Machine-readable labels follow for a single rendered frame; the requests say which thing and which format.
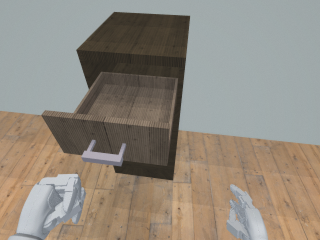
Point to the handle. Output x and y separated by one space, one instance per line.
103 158

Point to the drawer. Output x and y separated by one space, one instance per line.
119 108

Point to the right robot hand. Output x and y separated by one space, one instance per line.
250 224

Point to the cabinet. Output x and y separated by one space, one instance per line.
140 44

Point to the left robot hand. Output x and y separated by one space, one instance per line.
62 194

